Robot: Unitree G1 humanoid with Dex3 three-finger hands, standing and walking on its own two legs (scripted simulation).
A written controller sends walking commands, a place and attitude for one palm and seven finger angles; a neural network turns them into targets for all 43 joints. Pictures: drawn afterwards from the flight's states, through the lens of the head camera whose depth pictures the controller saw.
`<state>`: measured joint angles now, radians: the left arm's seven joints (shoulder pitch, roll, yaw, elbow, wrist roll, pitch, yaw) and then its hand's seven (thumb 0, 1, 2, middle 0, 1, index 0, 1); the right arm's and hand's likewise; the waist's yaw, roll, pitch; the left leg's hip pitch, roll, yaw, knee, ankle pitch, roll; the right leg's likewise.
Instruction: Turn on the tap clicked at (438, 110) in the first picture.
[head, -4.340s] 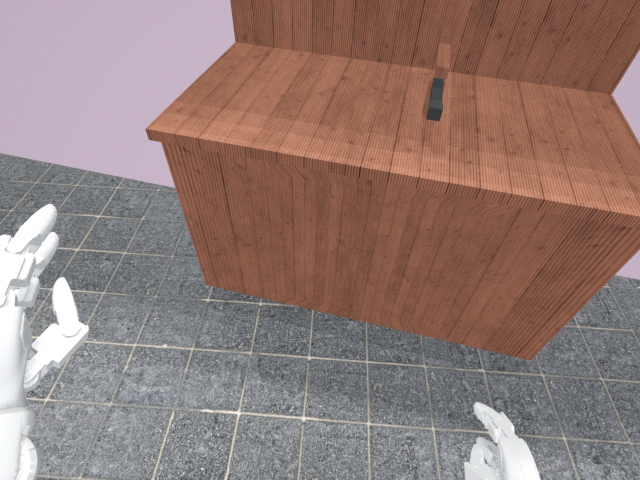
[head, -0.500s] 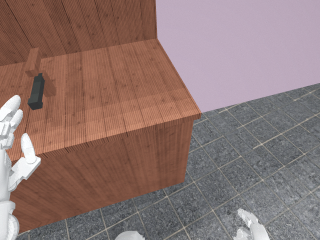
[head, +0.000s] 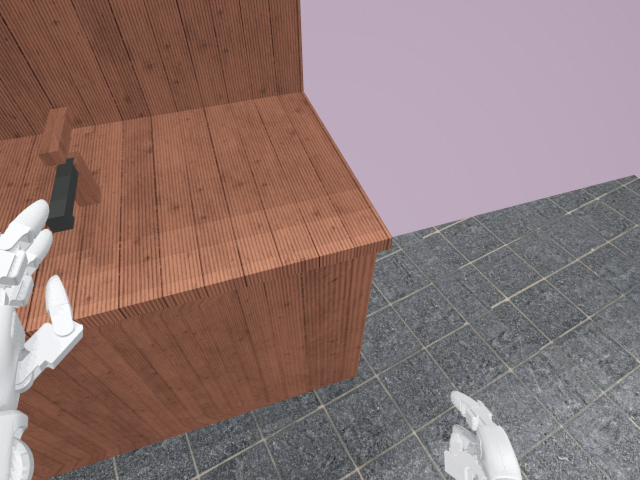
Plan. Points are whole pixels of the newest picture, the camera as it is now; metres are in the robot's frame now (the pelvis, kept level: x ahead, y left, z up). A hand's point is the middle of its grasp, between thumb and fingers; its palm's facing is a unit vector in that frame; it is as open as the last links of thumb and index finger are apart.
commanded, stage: come to a stop and stand still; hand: left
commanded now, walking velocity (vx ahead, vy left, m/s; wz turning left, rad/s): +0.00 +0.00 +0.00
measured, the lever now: (59, 219) +0.44 +0.43 +0.06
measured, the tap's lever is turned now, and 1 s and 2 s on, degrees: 0 0 0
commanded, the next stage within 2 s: look again from close up in 0.42 s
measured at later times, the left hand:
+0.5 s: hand (77, 332) +0.21 +0.24 +0.16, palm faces +0.36 -0.84 -0.39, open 7.4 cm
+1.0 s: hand (46, 275) +0.26 +0.29 +0.17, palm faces +0.38 -0.85 -0.37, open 7.4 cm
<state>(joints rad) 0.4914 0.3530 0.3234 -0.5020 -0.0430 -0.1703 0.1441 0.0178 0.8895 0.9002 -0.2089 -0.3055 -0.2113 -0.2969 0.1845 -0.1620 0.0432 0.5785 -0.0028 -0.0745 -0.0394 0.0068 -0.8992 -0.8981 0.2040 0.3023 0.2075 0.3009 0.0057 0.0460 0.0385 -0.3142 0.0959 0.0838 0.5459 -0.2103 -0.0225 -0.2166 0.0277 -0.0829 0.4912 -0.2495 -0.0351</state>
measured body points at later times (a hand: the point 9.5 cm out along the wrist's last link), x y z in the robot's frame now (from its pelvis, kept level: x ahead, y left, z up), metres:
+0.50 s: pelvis -0.01 +0.01 +0.00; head -0.01 +0.00 +0.45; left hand +0.18 +0.28 +0.19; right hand +0.14 -0.23 -0.09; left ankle +0.06 +0.13 -0.73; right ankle +0.01 -0.10 -0.73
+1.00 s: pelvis +0.03 +0.04 +0.01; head +0.06 +0.07 +0.45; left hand +0.24 +0.34 +0.19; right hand +0.21 -0.18 -0.06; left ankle +0.05 +0.12 -0.73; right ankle +0.01 -0.10 -0.73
